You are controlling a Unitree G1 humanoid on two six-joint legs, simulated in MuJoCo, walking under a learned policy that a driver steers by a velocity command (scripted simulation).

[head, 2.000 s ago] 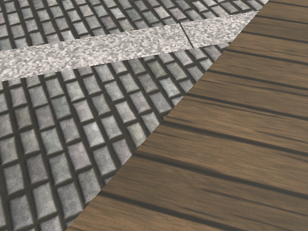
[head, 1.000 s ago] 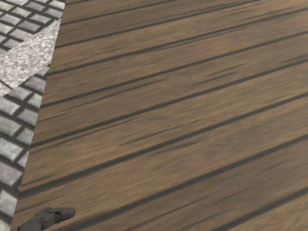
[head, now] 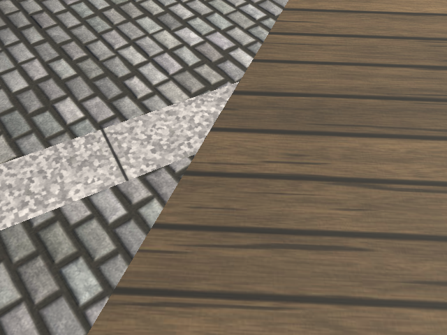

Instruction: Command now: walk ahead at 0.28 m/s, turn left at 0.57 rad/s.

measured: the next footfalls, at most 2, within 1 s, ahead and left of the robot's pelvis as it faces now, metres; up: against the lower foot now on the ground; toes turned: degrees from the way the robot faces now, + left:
right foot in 0.04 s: +0.09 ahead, -0.14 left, +0.00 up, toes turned +7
left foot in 0.50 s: +0.30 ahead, +0.19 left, +0.00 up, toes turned +18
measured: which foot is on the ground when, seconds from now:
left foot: down 0.00-0.04, up 0.06-0.48, down 0.50-1.00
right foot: up 0.00-0.02, down 0.04-0.50, up 0.52-1.00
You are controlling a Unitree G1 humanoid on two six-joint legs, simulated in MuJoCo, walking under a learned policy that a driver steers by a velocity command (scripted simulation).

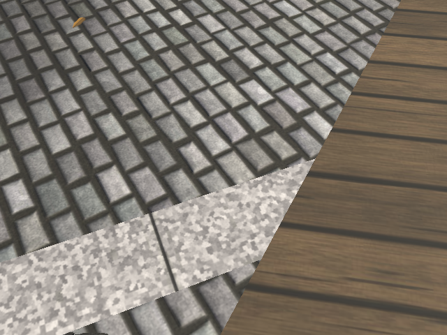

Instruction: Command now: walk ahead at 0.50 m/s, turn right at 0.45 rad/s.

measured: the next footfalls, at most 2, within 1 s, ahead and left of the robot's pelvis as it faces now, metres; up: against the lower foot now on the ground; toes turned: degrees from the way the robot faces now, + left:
right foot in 0.02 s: +0.20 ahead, -0.09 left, +0.00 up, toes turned -3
left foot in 0.50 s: +0.50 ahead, +0.07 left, +0.00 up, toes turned -22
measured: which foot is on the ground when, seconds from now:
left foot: down 0.00-0.02, up 0.04-0.48, down 0.50-1.00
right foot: up 0.00-0.00, down 0.02-0.50, up 0.52-1.00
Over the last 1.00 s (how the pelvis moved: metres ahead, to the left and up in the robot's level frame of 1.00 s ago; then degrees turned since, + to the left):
0.46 0.12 -0.01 9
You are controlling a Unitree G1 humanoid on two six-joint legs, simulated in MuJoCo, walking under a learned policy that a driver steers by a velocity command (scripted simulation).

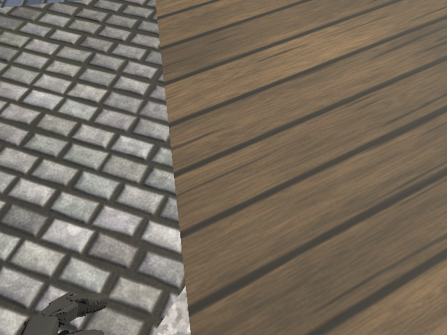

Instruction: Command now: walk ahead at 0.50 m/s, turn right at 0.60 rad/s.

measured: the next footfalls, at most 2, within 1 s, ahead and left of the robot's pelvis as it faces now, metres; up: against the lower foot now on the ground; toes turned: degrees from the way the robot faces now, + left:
right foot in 0.02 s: +0.18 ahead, -0.10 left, +0.00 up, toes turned -3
left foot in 0.56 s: +0.51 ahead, +0.11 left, +0.00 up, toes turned +4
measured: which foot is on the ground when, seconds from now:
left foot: down 0.00-0.04, up 0.06-0.54, down 0.56-1.00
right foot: up 0.00-0.00, down 0.02-0.58, up 0.60-1.00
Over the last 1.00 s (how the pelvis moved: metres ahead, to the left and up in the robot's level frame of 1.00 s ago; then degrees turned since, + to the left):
0.54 -0.11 0.00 -36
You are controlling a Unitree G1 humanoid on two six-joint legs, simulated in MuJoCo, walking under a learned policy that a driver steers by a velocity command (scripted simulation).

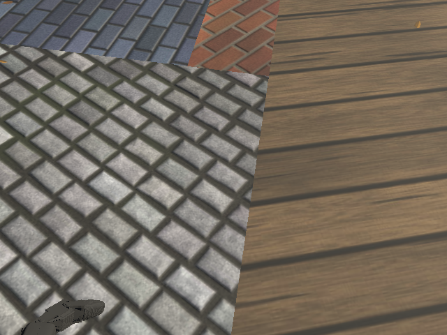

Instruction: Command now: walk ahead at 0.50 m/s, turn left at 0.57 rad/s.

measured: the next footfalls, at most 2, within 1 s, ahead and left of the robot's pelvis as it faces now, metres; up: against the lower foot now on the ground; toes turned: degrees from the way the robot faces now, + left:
right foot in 0.04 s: +0.19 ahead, -0.13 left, +0.00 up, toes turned +6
left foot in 0.56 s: +0.41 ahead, +0.19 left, +0.00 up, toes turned +23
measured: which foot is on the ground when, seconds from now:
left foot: down 0.00-0.04, up 0.06-0.54, down 0.56-1.00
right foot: up 0.00-0.02, down 0.04-0.54, up 0.56-1.00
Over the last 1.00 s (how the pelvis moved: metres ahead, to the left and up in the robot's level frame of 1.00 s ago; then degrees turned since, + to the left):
0.59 0.03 0.01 17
